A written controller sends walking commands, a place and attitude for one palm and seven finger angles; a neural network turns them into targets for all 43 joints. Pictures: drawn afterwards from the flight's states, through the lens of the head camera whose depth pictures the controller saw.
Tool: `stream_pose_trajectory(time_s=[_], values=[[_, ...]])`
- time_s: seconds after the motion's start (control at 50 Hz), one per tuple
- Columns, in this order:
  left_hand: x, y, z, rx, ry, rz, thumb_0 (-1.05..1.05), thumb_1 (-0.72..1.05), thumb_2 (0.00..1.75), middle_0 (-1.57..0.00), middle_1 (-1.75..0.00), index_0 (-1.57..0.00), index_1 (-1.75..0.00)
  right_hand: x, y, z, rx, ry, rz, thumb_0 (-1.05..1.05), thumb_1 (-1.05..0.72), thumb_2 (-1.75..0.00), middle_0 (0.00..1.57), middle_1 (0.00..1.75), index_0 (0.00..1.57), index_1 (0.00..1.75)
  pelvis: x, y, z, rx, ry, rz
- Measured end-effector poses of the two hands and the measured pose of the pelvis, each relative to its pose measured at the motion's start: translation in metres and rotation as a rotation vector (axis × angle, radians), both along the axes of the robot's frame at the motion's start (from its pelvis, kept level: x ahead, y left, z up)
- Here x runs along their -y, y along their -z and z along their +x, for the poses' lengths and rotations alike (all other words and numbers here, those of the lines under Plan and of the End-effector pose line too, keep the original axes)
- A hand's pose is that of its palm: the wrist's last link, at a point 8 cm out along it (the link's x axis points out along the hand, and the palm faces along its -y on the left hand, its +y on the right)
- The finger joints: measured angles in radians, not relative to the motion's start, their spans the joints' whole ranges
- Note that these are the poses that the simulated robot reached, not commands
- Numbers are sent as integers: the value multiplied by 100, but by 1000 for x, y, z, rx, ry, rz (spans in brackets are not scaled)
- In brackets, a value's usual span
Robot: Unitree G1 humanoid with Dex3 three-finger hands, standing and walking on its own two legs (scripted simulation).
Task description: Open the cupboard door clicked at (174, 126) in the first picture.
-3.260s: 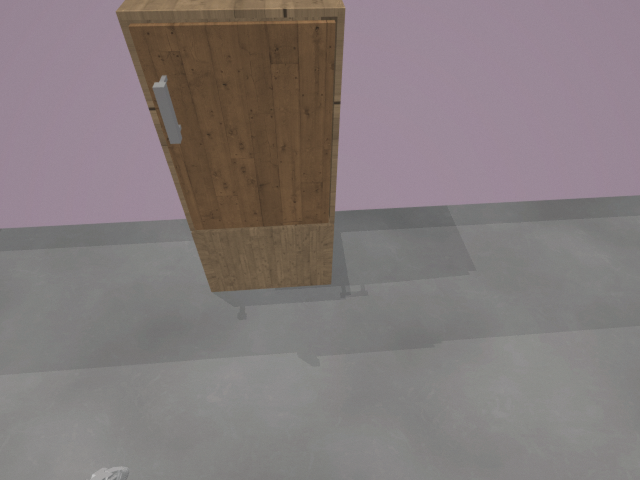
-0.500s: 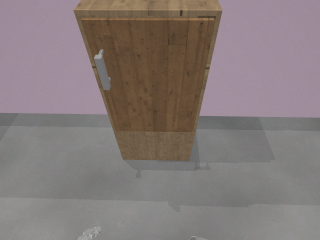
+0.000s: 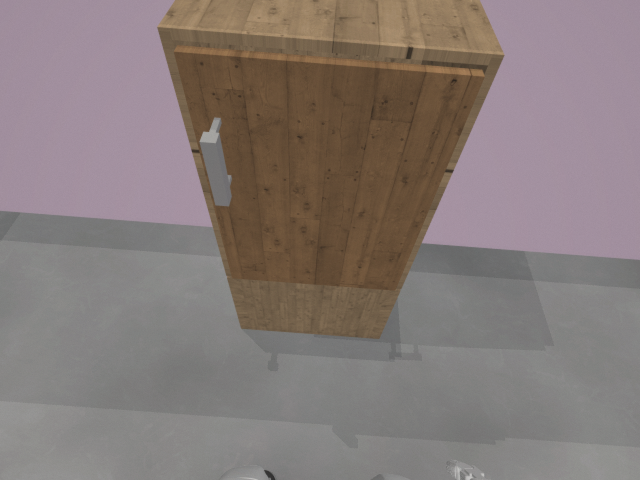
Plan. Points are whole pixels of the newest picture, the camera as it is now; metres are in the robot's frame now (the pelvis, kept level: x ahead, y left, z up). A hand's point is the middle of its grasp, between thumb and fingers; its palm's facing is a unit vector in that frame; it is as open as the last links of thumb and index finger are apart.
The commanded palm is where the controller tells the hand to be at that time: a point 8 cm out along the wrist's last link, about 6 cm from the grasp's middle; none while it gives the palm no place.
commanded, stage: come to a stop and stand still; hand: left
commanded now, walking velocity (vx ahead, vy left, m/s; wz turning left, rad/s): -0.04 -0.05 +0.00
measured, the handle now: (220, 162) +0.56 +0.23 +0.02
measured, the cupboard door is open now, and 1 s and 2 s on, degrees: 0 0 0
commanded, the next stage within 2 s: look again from close up in 0.72 s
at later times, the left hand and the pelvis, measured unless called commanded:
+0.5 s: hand out of the picture +0.01 +0.12 -0.17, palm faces +0.07 -0.98 -0.20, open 7.3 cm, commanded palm none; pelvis -0.04 -0.06 +0.00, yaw +2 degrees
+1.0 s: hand out of the picture -0.09 +0.10 -0.17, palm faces +0.06 -0.99 -0.15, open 7.4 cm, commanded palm none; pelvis -0.06 -0.05 +0.00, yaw +1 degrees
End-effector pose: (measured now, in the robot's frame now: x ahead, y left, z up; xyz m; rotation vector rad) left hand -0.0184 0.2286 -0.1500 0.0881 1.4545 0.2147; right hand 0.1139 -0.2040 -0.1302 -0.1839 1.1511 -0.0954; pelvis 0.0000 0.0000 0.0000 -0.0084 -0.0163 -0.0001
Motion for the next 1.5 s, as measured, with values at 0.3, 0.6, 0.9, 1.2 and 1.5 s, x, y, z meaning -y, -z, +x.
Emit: stream_pose_trajectory(time_s=[0.3, 0.6, 0.9, 1.2, 1.5], values=[[38, -26, 24, 174, 91, 99, 1, 91, 90, -20, -29, -20, -30, 88, 24, -94, -125, 117, 16, 1, -91, -90, 20, 30, 20, 30, 50, 3, -31, 9, -3, 28], [64, -13, -1, 139, 43, 17, 0, 94, 90, -20, -30, -20, -30, 72, 10, -180, -303, 95, 16, 1, -91, -90, 20, 30, 20, 30, 65, -7, -45, 2, -20, 8], [82, -10, -67, 12, 44, -16, 1, 91, 90, -20, -29, -20, -30, 61, 16, -180, -248, 94, 42, 1, -91, -90, 20, 30, 20, 30, 57, -5, -56, 6, -11, -5], [51, -5, -71, 88, 32, -21, 1, 91, 90, -20, -29, -20, -30, 36, 12, -188, -180, 63, 27, 1, -91, -90, 20, 30, 20, 30, 31, -2, -70, 20, -30, 9], [49, -6, -86, 61, 23, -26, 1, 91, 90, -20, -29, -20, -30, 27, 16, -202, -221, 62, 45, 1, -90, -90, 20, 30, 20, 30, 26, -2, -74, 24, -27, 13]])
